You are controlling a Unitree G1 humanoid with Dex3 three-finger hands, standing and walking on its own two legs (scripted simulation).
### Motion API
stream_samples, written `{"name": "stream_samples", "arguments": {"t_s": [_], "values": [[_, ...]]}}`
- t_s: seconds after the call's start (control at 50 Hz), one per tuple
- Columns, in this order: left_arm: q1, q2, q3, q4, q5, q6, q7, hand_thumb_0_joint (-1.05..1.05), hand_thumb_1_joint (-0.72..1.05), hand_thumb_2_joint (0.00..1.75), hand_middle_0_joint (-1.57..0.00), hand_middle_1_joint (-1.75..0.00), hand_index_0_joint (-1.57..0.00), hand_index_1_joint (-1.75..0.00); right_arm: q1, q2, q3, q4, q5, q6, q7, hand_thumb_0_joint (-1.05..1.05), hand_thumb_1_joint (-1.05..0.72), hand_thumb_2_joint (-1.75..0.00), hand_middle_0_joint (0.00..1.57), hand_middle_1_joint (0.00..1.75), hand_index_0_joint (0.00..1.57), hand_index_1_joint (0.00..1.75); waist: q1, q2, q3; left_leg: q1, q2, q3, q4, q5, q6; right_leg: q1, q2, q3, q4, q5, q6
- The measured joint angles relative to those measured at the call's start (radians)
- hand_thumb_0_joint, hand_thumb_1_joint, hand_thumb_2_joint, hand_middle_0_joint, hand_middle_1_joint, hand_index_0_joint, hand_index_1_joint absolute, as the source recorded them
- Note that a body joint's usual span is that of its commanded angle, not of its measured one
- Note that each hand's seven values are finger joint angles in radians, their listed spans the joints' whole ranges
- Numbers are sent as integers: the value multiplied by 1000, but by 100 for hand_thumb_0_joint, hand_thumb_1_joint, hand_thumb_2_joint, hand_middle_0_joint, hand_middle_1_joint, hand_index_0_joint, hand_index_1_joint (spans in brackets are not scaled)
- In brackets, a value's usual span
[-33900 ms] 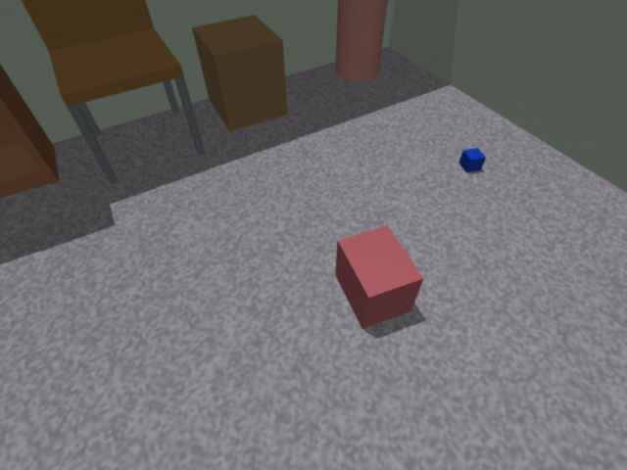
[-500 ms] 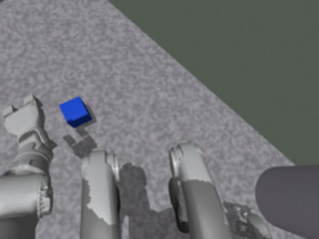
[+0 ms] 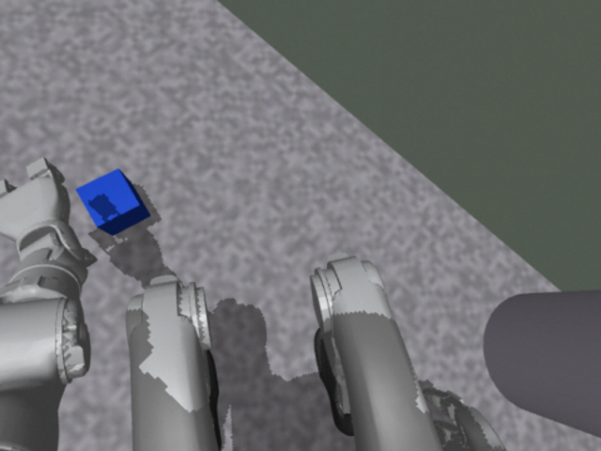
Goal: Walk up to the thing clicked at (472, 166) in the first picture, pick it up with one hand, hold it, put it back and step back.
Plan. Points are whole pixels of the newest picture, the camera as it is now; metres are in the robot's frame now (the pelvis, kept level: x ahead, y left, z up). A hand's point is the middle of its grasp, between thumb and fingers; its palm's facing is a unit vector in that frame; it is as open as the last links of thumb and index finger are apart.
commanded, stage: rise first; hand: left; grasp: from above
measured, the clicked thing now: (115, 203) +0.50 +0.27 -0.31
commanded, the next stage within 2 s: approach in 1.96 s
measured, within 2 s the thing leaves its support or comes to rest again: neither
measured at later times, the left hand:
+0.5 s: hand (71, 218) +0.44 +0.30 -0.19, palm faces -0.36 -0.24 -0.90, open 14.0 cm
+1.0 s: hand (69, 210) +0.45 +0.30 -0.19, palm faces -0.35 -0.22 -0.91, open 13.8 cm
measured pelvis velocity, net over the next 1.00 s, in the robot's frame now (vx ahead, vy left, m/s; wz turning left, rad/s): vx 0.00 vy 0.00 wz -0.04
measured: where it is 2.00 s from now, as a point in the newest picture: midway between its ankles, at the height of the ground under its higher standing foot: (275, 409)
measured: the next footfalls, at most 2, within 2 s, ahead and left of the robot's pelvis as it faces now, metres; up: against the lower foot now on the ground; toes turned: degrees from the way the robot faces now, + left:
none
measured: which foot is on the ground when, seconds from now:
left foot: down 0.00-1.00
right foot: down 0.00-1.00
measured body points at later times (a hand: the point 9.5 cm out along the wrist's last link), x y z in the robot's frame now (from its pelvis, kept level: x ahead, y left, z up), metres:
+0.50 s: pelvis +0.00 +0.00 -0.02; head +0.24 +0.04 +0.37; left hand +0.45 +0.30 -0.13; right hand +0.05 -0.27 -0.14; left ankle +0.08 +0.14 -0.31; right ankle +0.09 -0.13 -0.31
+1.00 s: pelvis +0.00 +0.00 -0.02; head +0.24 +0.05 +0.35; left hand +0.47 +0.31 -0.14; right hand +0.05 -0.27 -0.14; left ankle +0.08 +0.14 -0.31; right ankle +0.09 -0.13 -0.31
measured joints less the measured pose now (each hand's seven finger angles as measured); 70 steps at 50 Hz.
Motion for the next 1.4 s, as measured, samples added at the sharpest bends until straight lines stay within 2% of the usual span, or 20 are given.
{"name": "stream_samples", "arguments": {"t_s": [0.22,0.42,0.6,1.08,1.24,1.4], "values": [[-40,32,18,35,10,-16,7,0,-52,96,-12,-105,-12,-104,-6,-10,10,1,-12,1,14,0,-92,-90,20,30,20,30,-15,-8,21,-21,0,-15,33,-7,-6,-26,5,-11,30,0,1],[-46,59,16,41,23,-28,-10,0,-53,96,-11,-106,-12,-105,0,-25,16,-9,-13,9,27,0,-92,-90,20,30,20,30,-26,-15,33,-29,0,-30,59,-16,-8,-30,9,-23,47,-4,1],[-42,72,6,44,42,-38,-5,0,-53,96,-12,-103,-12,-103,0,-27,27,-19,-12,18,31,0,-92,-90,20,30,20,30,-31,-17,36,-38,-3,-34,71,-16,-9,-33,8,-27,54,-6,-1],[-80,132,8,62,58,-44,-18,0,-48,91,-19,-95,-18,-96,3,-28,55,-36,-18,27,38,0,-92,-90,20,30,20,30,-54,-25,54,-55,-3,-45,96,-15,-3,-41,12,-36,64,-2,3],[-82,147,4,49,57,-50,-44,0,-46,90,-21,-93,-20,-94,10,-31,58,-45,-14,33,40,0,-92,-90,20,30,20,30,-54,-22,57,-52,-3,-47,93,-16,-2,-36,11,-38,59,-2,6],[-68,136,0,33,59,-52,-53,0,-44,88,-23,-91,-21,-92,17,-34,54,-51,-6,46,38,0,-92,-90,20,30,20,30,-47,-19,45,-43,-4,-44,82,-16,-3,-27,7,-37,51,-4,3]]}}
